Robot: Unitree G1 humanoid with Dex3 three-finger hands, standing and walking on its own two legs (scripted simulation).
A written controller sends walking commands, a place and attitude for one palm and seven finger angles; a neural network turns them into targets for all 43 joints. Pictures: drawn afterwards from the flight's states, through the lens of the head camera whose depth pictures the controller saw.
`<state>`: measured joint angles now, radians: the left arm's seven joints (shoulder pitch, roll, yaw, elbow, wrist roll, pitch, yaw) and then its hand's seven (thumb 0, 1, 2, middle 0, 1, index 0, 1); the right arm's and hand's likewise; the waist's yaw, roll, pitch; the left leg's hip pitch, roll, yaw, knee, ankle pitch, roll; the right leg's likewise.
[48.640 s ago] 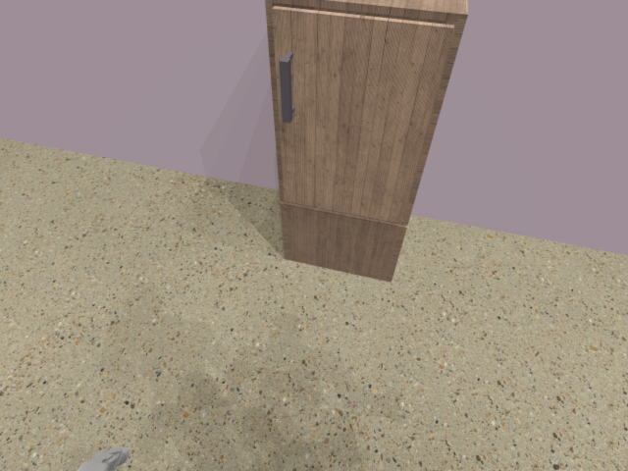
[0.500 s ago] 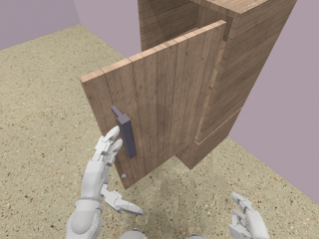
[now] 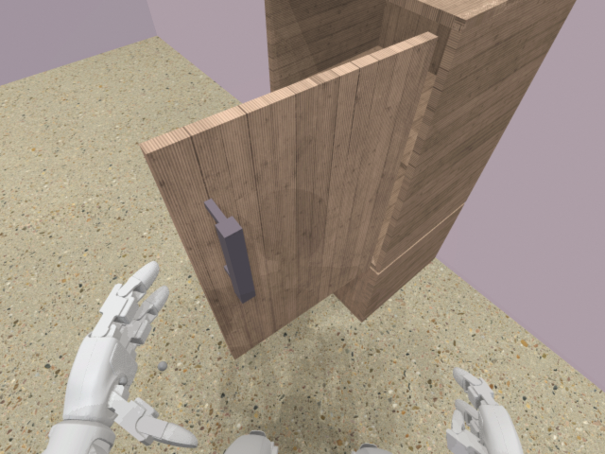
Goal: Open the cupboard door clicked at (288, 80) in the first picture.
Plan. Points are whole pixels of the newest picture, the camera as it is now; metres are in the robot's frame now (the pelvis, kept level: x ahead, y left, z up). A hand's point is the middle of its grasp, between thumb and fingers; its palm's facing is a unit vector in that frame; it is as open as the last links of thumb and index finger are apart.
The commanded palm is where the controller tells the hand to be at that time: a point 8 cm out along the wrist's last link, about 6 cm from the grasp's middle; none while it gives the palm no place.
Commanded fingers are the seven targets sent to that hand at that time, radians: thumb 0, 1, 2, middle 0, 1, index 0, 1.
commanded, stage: slide the hand sideways off the handle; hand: left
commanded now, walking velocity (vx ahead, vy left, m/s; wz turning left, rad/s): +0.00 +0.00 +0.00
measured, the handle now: (230, 253) +0.35 +0.12 +0.07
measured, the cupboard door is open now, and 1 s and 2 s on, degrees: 86 86 86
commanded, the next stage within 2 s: draw the hand back to the body in 0.22 s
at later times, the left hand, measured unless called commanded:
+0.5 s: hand (129, 382) +0.18 +0.19 +0.09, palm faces -0.04 -1.00 -0.05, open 16.3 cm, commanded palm +0.16 +0.26 +0.10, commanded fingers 0.00 -0.50 0.30 -0.15 -0.30 -0.15 -0.30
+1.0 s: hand (41, 354) +0.19 +0.25 +0.14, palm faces +0.27 -0.91 -0.32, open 15.1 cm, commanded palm +0.15 +0.29 +0.17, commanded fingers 0.00 0.03 0.52 -0.17 -0.30 -0.17 -0.30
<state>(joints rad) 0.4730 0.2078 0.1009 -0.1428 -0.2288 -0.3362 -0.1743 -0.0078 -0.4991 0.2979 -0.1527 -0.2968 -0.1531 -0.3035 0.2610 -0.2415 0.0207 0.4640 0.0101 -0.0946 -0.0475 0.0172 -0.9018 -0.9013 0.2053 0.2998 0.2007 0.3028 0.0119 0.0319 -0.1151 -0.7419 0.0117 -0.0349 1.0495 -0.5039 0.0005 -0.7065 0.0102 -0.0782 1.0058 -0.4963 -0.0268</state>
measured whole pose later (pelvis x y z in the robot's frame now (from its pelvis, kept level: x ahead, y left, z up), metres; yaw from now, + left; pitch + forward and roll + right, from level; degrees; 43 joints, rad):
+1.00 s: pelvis +0.00 +0.02 +0.04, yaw +0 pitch +2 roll -2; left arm 0.57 0.32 0.21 -0.40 -0.11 -0.04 0.06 -0.01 -0.28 0.39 -0.16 -0.30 -0.16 -0.30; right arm 0.27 -0.23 0.06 0.51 0.02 -0.14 -0.11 0.02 -0.90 -0.90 0.21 0.30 0.20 0.30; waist 0.03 0.05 -0.08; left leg -0.44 0.00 -0.01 0.80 -0.41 0.03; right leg -0.39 0.01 -0.05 0.72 -0.37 0.01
